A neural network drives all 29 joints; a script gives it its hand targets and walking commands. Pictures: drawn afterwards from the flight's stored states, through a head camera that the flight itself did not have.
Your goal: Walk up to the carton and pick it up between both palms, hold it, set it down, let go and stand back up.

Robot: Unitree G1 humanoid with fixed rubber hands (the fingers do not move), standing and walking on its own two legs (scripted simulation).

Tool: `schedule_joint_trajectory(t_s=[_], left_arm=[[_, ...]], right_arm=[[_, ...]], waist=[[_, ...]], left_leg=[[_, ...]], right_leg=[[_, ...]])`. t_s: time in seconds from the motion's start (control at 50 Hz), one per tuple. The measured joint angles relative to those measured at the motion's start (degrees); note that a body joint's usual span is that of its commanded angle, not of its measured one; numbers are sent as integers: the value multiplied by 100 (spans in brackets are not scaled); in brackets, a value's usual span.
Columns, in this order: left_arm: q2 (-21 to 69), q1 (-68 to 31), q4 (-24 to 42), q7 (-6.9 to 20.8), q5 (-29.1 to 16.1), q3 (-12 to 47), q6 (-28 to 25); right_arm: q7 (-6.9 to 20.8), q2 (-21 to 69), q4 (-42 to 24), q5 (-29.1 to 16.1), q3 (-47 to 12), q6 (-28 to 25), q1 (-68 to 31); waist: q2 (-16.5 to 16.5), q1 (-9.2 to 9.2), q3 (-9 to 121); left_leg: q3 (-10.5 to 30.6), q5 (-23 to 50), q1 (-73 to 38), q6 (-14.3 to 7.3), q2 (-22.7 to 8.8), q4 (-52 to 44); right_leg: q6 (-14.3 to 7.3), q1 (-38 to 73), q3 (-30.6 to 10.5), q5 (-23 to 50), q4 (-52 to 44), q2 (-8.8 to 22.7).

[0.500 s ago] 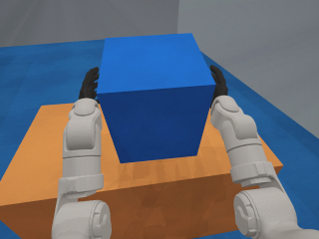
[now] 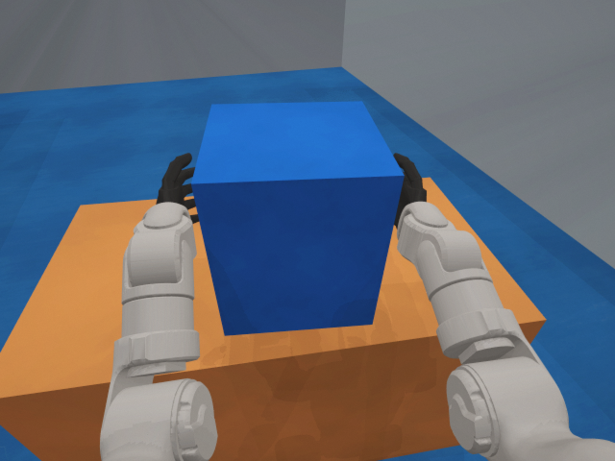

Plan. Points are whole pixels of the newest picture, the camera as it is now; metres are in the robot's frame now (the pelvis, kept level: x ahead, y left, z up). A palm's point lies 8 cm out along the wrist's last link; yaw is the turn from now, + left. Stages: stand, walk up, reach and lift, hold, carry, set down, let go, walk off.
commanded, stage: hold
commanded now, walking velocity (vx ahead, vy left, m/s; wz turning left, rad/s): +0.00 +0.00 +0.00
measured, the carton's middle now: (294, 217) +0.40 +0.02 +0.16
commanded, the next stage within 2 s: none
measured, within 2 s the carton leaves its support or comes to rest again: neither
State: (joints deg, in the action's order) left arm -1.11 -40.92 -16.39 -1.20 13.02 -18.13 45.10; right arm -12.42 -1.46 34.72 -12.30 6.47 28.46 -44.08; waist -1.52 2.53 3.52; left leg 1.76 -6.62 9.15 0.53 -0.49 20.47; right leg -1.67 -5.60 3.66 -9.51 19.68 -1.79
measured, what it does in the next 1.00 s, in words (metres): stands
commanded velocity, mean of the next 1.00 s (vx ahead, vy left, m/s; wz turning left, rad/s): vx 0.00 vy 0.00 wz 0.00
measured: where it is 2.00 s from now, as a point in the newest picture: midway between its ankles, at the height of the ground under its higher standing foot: outside the picture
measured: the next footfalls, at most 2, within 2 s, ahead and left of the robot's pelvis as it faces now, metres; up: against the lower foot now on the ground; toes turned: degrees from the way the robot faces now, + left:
none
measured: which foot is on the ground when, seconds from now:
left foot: down 0.00-1.00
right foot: down 0.00-1.00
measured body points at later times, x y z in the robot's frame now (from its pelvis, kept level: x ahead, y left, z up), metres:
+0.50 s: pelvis +0.00 +0.00 +0.00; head -0.05 +0.01 +0.45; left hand +0.38 +0.17 +0.23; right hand +0.39 -0.14 +0.22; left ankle +0.06 +0.12 -0.75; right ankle +0.02 -0.09 -0.75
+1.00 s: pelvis +0.00 +0.00 +0.00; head -0.05 +0.02 +0.45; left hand +0.38 +0.17 +0.20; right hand +0.39 -0.13 +0.19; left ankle +0.06 +0.12 -0.75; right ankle +0.02 -0.09 -0.75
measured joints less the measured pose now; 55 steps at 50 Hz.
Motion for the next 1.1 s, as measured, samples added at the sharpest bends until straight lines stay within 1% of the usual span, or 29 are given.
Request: schedule_joint_trajectory(t_s=[0.04,0.12,0.16,0.18,0.24,0.28,0.34,0.38,0.44,0.48,0.52,0.56,0.62,0.68,0.72,0.78,0.84,0.9,1.0,1.04,1.1], left_arm=[[-23,68,88,-100,0,132,0],[-88,88,553,-139,-1,388,-89],[-77,83,748,-146,-1,418,-199],[-66,64,758,-145,-1,401,-229],[9,7,567,-85,-3,195,-217],[36,7,376,-22,-3,67,-108],[17,35,193,-33,0,53,43],[11,98,281,-98,0,133,44],[-33,128,569,-121,-1,297,17],[-34,128,749,-125,-1,344,-78],[-23,119,781,-123,-1,337,-159],[0,106,685,-108,-1,271,-160],[45,106,361,-73,-1,112,-121],[27,116,170,-74,-1,89,-23],[9,120,219,-90,-1,141,-24],[-44,120,489,-120,-1,307,-78],[-39,113,674,-118,-1,326,-207],[-12,113,613,-103,-1,271,-207],[29,112,239,-81,-1,123,-81],[25,112,239,-90,0,134,-64],[-14,118,480,-120,0,273,-67]], right_arm=[[-18,23,-77,0,-1,-5,34],[-18,-43,-615,-50,0,-57,51],[-19,-76,-888,-62,0,-94,52],[-18,-86,-917,-62,0,-105,43],[-19,-74,-705,-59,-1,-94,7],[-19,-50,-453,-59,-1,-24,8],[-21,-16,-177,-59,-5,43,21],[-38,-6,-263,-59,-37,41,70],[-40,-30,-589,-63,-39,26,100],[-40,-57,-838,-65,-39,-8,100],[-41,-74,-912,-65,-39,-38,89],[-38,-69,-797,-63,-39,-39,73],[-33,-31,-422,-34,-39,-23,69],[-32,-2,-164,-24,-39,11,69],[-32,-3,-209,-24,-39,-5,72],[-32,-35,-531,-25,-39,-41,75],[-32,-55,-784,-25,-39,-104,72],[-30,-51,-710,-25,-39,-104,73],[-30,-18,-264,-25,-39,-28,73],[-29,-16,-251,-25,-39,-28,74],[-29,-45,-509,-42,-39,-33,78]], waist=[[0,0,-49],[0,1,-72],[0,1,-50],[0,1,-28],[0,0,2],[0,0,1],[0,0,-34],[0,0,-60],[1,1,-61],[2,1,-55],[2,1,-29],[2,1,-10],[2,0,-7],[2,1,-36],[2,1,-62],[2,1,-64],[2,1,-53],[2,1,-45],[2,1,-59],[2,1,-78],[2,1,-79]], left_leg=[[0,1,0,14,0,0],[0,-4,-1,25,0,0],[0,-9,-1,23,0,0],[0,-12,-1,19,0,0],[0,-14,-13,3,0,-1],[0,-12,-18,1,0,-1],[0,-7,-18,7,0,-1],[0,-5,-18,15,0,-1],[0,-5,-18,24,0,-1],[0,-5,-18,25,0,-1],[0,-5,-18,18,0,-1],[0,-5,-18,8,0,-1],[0,-3,-18,2,0,-1],[0,-2,-18,7,0,-1],[0,-2,-18,16,0,-1],[0,-6,-18,23,0,-1],[0,-9,-18,15,0,-1],[0,-9,-18,11,0,-1],[0,-7,-18,7,0,-1],[0,-7,-18,11,0,-1],[0,-8,-18,22,0,-1]], right_leg=[[0,0,0,2,0,1],[0,1,0,1,-1,1],[0,1,0,-3,-1,1],[0,1,0,-7,-1,1],[0,13,0,-10,-1,0],[0,18,0,-10,-1,0],[0,17,0,-6,-1,0],[0,18,0,-2,-1,1],[0,18,0,-2,-1,1],[0,18,0,-2,-1,1],[0,18,0,-2,-1,0],[0,18,0,-2,-1,0],[0,18,0,-2,-1,0],[0,17,0,-1,-1,0],[0,18,0,0,-1,0],[0,18,0,-1,-1,1],[0,18,0,-3,-2,0],[0,18,0,-4,-2,0],[0,18,0,-4,-2,0],[0,18,0,-4,-2,0],[-1,18,0,-4,-2,1]])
